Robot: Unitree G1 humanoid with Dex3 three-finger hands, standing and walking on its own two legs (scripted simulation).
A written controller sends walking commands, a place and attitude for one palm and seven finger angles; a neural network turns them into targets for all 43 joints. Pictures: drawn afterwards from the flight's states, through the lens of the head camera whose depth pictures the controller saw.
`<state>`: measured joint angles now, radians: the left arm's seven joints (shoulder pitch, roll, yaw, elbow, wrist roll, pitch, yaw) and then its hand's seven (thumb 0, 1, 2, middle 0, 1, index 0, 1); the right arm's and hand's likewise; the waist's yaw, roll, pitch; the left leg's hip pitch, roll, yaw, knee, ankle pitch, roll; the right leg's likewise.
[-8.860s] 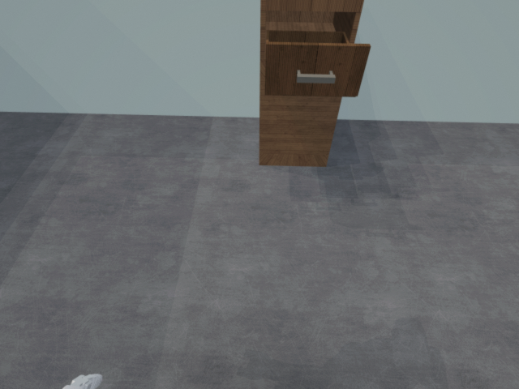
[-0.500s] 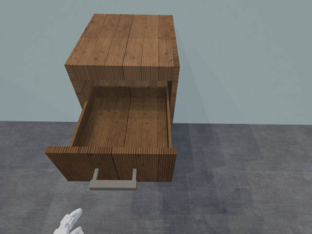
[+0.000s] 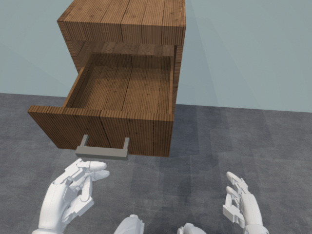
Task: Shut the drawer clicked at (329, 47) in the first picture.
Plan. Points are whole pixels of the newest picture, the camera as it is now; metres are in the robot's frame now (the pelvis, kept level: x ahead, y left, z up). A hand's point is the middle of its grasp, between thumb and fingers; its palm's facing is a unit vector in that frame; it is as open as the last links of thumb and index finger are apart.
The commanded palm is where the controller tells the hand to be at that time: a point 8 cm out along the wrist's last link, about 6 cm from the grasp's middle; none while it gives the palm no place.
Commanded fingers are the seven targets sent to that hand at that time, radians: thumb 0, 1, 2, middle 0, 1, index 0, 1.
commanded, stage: raise the hand and make a fist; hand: left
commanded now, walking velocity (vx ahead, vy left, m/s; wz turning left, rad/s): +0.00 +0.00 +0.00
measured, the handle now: (104, 146) +0.32 +0.17 +0.04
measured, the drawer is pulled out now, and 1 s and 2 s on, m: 0.30 0.30 0.30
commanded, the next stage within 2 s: bring the fist close to the handle in 1.28 s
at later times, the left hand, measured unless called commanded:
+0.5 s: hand (90, 202) +0.17 +0.14 +0.10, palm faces +0.00 -1.00 +0.00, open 3.1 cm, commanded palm +0.12 +0.19 +0.11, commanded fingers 0.00 0.90 0.90 -1.34 -1.53 -1.34 -1.53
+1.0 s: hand (89, 202) +0.16 +0.13 +0.14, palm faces +0.00 -1.00 +0.00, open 3.3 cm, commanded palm +0.11 +0.18 +0.14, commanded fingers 0.00 0.90 0.90 -1.40 -1.60 -1.40 -1.60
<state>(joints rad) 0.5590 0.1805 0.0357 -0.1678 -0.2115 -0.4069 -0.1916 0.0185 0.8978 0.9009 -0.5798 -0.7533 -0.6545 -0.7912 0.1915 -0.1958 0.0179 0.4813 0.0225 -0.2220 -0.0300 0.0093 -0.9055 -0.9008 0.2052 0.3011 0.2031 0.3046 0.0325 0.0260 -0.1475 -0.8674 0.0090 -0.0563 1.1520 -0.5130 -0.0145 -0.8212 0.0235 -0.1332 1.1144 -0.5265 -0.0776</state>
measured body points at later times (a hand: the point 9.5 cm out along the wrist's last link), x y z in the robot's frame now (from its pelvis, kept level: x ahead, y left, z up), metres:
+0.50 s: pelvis +0.01 +0.01 +0.02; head +0.05 +0.00 +0.47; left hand +0.16 +0.20 +0.11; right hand +0.21 -0.23 -0.04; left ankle +0.03 +0.13 -0.65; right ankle +0.02 -0.08 -0.65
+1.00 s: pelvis +0.02 +0.03 +0.02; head +0.03 +0.01 +0.47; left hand +0.16 +0.19 +0.14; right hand +0.21 -0.19 -0.03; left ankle +0.03 +0.13 -0.65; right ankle +0.02 -0.08 -0.65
